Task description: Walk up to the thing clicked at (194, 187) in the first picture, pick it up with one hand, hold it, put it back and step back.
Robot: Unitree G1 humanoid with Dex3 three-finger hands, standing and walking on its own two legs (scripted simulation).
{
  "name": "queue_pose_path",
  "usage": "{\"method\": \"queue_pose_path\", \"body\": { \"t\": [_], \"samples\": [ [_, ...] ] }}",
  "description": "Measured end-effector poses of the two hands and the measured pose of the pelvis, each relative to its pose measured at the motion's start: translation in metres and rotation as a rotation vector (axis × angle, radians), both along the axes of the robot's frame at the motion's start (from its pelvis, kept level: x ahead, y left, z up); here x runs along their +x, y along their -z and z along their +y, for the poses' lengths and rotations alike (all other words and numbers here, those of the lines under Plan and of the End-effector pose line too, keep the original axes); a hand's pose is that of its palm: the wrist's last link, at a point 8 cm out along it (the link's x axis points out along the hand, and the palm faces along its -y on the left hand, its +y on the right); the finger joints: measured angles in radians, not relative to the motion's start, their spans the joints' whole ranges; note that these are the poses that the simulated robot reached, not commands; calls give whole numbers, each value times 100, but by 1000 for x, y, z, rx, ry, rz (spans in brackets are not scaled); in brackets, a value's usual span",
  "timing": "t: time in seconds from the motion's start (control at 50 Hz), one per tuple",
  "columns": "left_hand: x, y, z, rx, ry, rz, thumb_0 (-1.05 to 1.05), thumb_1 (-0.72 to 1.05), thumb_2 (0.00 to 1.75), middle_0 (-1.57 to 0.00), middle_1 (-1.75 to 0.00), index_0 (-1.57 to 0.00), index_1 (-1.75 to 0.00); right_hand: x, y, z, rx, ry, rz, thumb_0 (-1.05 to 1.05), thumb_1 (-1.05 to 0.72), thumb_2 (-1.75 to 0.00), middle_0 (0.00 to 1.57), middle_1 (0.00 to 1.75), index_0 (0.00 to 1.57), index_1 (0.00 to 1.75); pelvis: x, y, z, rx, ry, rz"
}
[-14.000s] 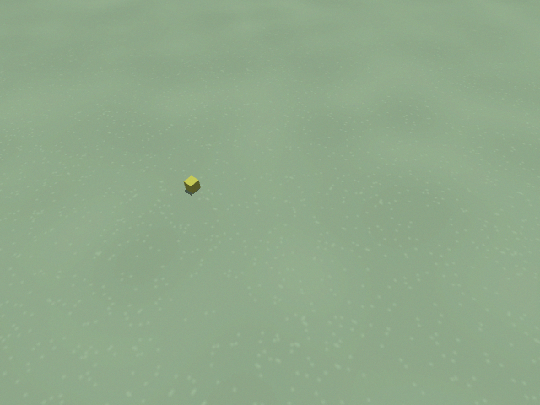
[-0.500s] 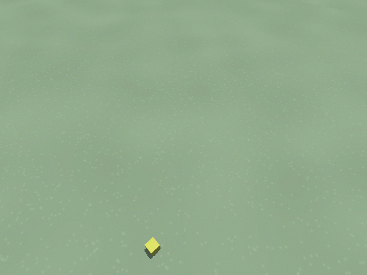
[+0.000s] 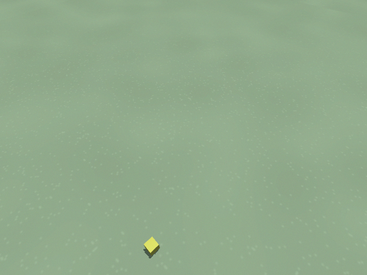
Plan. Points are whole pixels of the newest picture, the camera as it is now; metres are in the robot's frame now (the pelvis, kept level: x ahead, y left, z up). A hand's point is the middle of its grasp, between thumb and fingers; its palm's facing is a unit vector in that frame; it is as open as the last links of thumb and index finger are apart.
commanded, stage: stand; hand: left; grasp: from above
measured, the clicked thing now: (151, 246) +0.40 +0.17 -0.76
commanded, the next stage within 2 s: rise first in 0.36 s
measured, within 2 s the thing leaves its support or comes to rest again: neither
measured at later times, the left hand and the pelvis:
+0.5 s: hand out of the picture +0.07 +0.26 -0.16, palm faces -0.02 -0.94 -0.35, open 7.4 cm; pelvis +0.00 +0.00 +0.00, yaw +0 degrees
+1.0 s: hand out of the picture +0.12 +0.26 -0.21, palm faces -0.08 -0.88 -0.46, open 13.2 cm; pelvis -0.02 +0.00 -0.06, yaw +1 degrees
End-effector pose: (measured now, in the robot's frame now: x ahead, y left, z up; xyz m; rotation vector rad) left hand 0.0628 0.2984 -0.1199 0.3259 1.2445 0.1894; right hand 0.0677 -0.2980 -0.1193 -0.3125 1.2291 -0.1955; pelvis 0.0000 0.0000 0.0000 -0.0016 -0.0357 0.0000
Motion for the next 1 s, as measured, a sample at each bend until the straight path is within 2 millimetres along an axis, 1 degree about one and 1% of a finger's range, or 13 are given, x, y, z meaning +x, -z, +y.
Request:
{"method": "queue_pose_path", "body": {
  "t": [0.48, 0.52, 0.56, 0.66, 0.72, 0.8, 0.88, 0.94, 1.0],
  "samples": [
    [-4, 0, 2, 1, -4, 15, 1, 91, 90, -20, -30, -20, -30, -1, 2, 3, 5, -3, 9, 1, -90, -90, 21, 30, 21, 30, 1, 0, 2, 2, 1, 4],
    [5, 0, 0, 0, -27, -35, 1, 89, 90, -19, -32, -20, -32, 4, 1, 6, 4, 0, -39, 1, -90, -90, 21, 30, 21, 30, -1, 2, 2, 1, -8, 27],
    [21, 2, -3, -7, -45, -86, 1, 85, 90, -20, -37, -20, -37, 8, 1, 13, 10, -9, -86, 1, -91, -90, 21, 30, 21, 30, -6, 5, 1, 0, -18, 49],
    [62, 13, -2, -13, -5, -124, 1, 65, 89, -20, -57, -20, -57, 12, 8, 28, 36, -14, -140, 1, -94, -91, 20, 30, 21, 30, -15, 17, -3, -5, -19, 126],
    [75, 15, -2, 10, 35, -133, 1, 47, 90, -18, -70, -19, -69, 11, 12, 35, 56, 3, -162, 1, -95, -91, 21, 30, 21, 30, -15, 22, -3, -6, -14, 148],
    [73, 19, -2, 48, 58, -87, 0, 19, 90, -16, -82, -18, -81, 13, 16, 42, 80, 11, -186, 1, -94, -91, 21, 30, 21, 30, -13, 28, -1, -9, -14, 173],
    [64, 32, -1, 81, 60, -39, 0, -8, 91, -16, -90, -17, -90, 22, 22, 44, 86, -12, -229, 1, -92, -90, 21, 30, 21, 30, -13, 39, 0, -12, -15, 210],
    [59, 43, 1, 104, 61, -36, 0, -23, 91, -15, -94, -16, -94, 31, 31, 43, 79, -34, -262, 1, -90, -90, 21, 30, 21, 30, -14, 51, 0, -15, -16, 240],
    [55, 52, 2, 128, 70, -50, 0, -34, 92, -14, -98, -14, -98, 41, 40, 43, 71, -57, -291, 1, -89, -90, 21, 30, 21, 30, -16, 64, 0, -18, -19, 266]
  ]
}}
